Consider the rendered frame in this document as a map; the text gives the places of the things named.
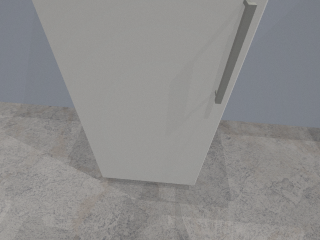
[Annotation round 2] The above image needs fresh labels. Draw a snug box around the fridge door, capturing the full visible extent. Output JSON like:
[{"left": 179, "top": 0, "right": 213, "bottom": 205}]
[{"left": 32, "top": 0, "right": 267, "bottom": 186}]

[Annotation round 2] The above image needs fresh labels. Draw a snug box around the handle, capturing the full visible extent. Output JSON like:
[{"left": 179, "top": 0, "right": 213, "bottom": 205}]
[{"left": 214, "top": 0, "right": 257, "bottom": 104}]

